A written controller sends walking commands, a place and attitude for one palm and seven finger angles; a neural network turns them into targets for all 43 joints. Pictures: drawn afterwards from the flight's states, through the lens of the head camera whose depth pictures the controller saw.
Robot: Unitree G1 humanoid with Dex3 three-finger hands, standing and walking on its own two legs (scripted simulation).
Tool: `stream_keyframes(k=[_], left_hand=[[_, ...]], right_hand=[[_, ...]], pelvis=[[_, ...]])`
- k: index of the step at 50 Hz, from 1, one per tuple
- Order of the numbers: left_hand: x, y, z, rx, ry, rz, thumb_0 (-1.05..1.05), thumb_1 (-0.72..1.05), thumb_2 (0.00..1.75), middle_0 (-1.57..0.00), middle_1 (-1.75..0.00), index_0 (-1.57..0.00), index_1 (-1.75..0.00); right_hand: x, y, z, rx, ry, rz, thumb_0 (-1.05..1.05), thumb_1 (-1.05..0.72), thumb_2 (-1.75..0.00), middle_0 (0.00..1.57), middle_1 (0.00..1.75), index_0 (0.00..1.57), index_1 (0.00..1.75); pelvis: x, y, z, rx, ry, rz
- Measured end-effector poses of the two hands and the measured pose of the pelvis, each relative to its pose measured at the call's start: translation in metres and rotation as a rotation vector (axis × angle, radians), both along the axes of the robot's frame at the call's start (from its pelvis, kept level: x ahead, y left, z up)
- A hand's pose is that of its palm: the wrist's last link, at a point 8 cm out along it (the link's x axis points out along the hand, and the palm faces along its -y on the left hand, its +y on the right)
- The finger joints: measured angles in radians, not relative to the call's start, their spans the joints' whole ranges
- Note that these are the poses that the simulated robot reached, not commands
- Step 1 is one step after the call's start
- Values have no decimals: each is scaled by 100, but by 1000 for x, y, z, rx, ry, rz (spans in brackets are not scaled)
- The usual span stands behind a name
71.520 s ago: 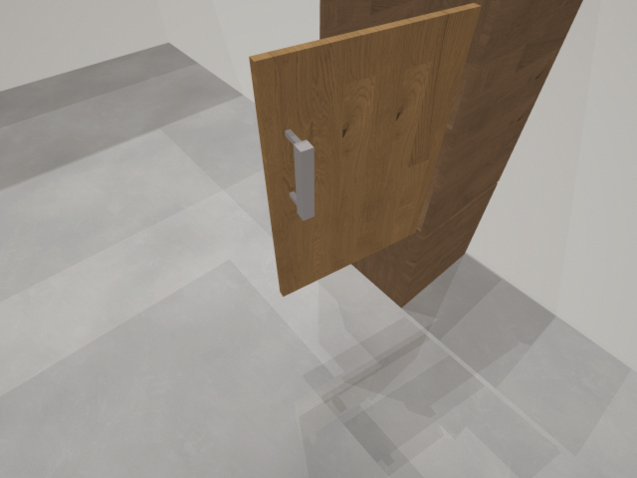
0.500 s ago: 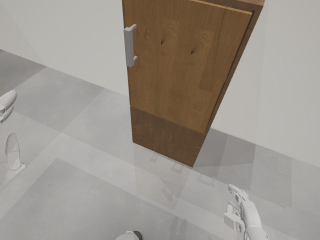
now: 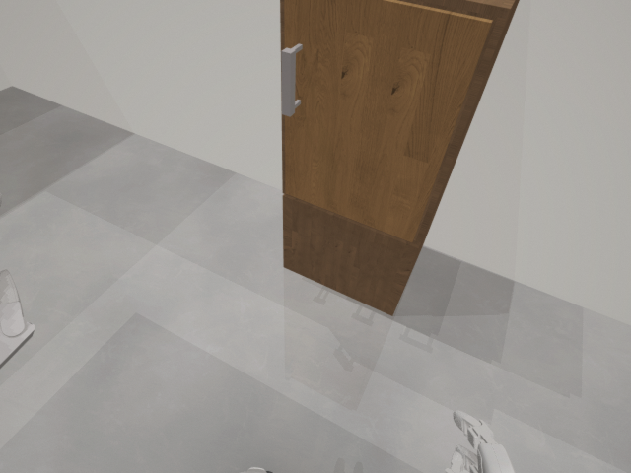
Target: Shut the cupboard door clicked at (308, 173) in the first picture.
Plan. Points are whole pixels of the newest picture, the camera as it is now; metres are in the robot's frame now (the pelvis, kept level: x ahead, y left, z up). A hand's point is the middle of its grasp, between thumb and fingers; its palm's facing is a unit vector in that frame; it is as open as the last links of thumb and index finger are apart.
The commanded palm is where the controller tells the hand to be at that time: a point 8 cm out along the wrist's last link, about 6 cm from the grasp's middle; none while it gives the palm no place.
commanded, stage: stop stepping back and stand still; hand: left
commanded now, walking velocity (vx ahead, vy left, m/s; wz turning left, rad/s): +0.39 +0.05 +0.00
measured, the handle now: (293, 80) +0.94 +0.11 +0.06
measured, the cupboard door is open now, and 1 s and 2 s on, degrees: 0 0 0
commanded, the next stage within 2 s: let the arm hang, fingers relaxed in 0.50 s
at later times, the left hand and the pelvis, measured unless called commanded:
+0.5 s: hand out of the picture +0.17 +0.28 +0.18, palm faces +0.46 -0.77 -0.44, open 7.4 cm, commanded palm +0.12 +0.31 +0.19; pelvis -0.02 +0.01 +0.00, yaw +0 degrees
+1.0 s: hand out of the picture -0.04 +0.20 -0.17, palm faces +0.05 -0.98 -0.17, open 7.0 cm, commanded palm none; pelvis -0.04 +0.02 +0.01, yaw +2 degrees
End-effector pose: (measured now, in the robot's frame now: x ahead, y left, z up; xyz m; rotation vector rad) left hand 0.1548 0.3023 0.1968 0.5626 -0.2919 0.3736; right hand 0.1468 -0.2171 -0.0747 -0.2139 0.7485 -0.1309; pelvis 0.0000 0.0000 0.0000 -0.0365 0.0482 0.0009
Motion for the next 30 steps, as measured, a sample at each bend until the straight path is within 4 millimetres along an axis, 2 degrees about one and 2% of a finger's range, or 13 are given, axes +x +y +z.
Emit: stream_keyframes(k=[4,9,13,17,21,25,30], left_hand=[[-20,3,-3,-67,-38,55,1,88,90,-21,-30,-21,-30],[-21,21,-15,-130,-94,114,1,88,90,-21,-30,-21,-30],[-15,25,-19,-125,-48,99,1,89,90,-21,-30,-21,-30],[-15,11,-10,-66,-24,35,2,89,90,-21,-30,-21,-30],[-23,1,-2,-22,-9,5,1,89,90,-21,-30,-21,-30],[-28,10,-5,-28,-4,47,1,89,90,-21,-30,-21,-30],[-20,27,-18,-89,14,110,1,89,90,-21,-30,-21,-30]], right_hand=[[-26,-6,-6,-15,48,-13,2,-90,-90,21,30,21,30],[-41,-16,-11,-69,79,-37,2,-90,-90,21,30,21,30],[-45,-14,-2,-61,16,-70,2,-90,-90,21,30,21,30],[-49,-9,5,-32,-25,-68,2,-90,-90,21,30,21,30],[-51,-8,3,-10,-4,-59,2,-90,-90,21,30,21,30],[-50,-10,-4,-19,54,-50,1,-90,-90,21,30,21,30],[-39,-7,-5,-41,70,-51,2,-90,-90,21,30,21,30]], pelvis=[[-3,2,1,12,-28,-3],[-7,11,-4,25,-52,35],[-19,14,-3,41,-67,1],[-27,9,1,42,-63,-4],[-25,7,4,21,-47,9],[-18,10,4,10,-43,4],[-12,18,5,24,-60,2]])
